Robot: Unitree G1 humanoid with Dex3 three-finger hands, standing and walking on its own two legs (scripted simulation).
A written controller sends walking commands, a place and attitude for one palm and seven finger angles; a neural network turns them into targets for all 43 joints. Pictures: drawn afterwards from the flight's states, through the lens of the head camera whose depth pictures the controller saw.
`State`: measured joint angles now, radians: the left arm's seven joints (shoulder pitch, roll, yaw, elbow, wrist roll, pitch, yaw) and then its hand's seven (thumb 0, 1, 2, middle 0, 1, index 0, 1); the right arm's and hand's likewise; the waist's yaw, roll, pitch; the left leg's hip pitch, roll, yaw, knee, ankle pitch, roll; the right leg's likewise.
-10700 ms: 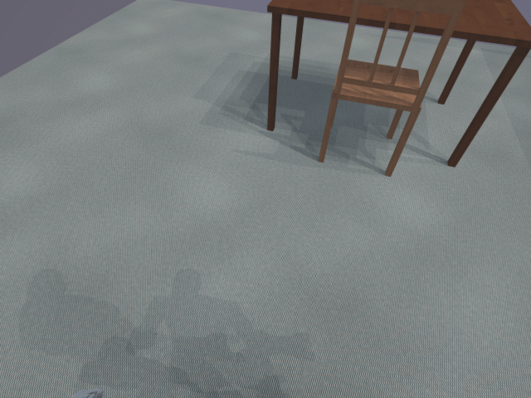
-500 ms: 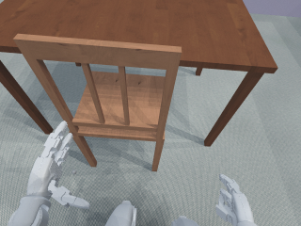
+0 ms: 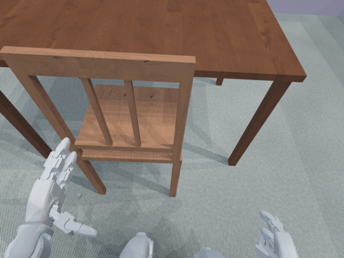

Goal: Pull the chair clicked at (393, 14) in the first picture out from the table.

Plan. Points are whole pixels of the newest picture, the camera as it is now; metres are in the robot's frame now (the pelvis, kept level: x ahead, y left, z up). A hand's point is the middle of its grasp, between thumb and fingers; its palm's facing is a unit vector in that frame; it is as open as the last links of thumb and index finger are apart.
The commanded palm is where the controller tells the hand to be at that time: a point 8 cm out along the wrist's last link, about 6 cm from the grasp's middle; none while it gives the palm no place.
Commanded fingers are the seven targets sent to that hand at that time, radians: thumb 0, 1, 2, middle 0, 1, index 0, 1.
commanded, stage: raise the hand toward the chair's back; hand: left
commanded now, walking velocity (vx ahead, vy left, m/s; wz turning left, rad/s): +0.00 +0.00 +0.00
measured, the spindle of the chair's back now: (99, 116) +0.48 +0.23 -0.01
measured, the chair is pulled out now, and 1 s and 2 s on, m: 0.00 0.00 0.00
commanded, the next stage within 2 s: aim the fingers beside a spindle in 0.14 s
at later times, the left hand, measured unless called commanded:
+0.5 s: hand (86, 189) +0.26 +0.19 +0.03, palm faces +0.00 -1.00 -0.06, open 17.0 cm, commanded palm +0.24 +0.25 +0.03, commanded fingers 0.00 -0.50 0.30 -0.06 -0.08 -0.06 -0.08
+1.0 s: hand (96, 174) +0.30 +0.19 +0.01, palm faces +0.00 -1.00 -0.06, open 16.9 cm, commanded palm +0.28 +0.25 +0.01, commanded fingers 0.00 -0.50 0.30 -0.06 -0.08 -0.06 -0.08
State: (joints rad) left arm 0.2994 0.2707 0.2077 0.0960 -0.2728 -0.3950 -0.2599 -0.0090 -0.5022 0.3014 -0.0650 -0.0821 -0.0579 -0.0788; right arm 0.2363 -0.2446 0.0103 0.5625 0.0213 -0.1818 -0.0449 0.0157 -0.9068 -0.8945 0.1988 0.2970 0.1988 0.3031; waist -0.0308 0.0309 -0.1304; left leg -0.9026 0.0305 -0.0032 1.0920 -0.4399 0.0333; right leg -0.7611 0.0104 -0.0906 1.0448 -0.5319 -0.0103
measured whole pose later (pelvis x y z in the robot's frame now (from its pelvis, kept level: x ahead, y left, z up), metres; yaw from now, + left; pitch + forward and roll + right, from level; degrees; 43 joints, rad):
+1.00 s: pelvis +0.00 -0.01 -0.02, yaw -1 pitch +18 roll -2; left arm 0.05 0.28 0.25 0.32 -0.26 -0.43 -0.28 -0.01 -0.50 0.30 -0.07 -0.08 -0.06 -0.08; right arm 0.22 -0.25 0.01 0.59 0.02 -0.14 -0.04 0.01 -0.91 -0.89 0.20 0.30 0.20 0.30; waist -0.04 0.03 -0.14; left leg -1.02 0.04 0.00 1.17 -0.46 0.01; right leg -0.89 0.02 -0.08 1.15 -0.57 -0.03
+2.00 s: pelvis -0.01 +0.00 -0.04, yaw -2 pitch +22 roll -4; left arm -0.12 0.31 0.28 0.46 -0.25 -0.46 -0.28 -0.01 -0.50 0.30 -0.06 -0.08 -0.06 -0.08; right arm 0.23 -0.26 0.02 0.59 0.01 -0.09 -0.02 0.01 -0.91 -0.89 0.20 0.30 0.20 0.30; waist -0.05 0.03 -0.15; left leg -1.15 0.04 0.00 1.26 -0.48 0.04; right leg -1.02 0.02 -0.08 1.22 -0.58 -0.01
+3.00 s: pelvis -0.01 -0.01 -0.04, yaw -2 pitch +22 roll -3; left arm -0.31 0.35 0.32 0.63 -0.22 -0.45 -0.27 -0.01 -0.50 0.30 -0.07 -0.08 -0.05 -0.08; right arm 0.24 -0.26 0.02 0.62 0.00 -0.07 -0.02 0.01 -0.91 -0.89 0.20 0.30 0.20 0.30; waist -0.06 0.03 -0.15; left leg -1.18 0.05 0.00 1.27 -0.49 0.02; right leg -1.05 0.03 -0.08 1.25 -0.59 -0.03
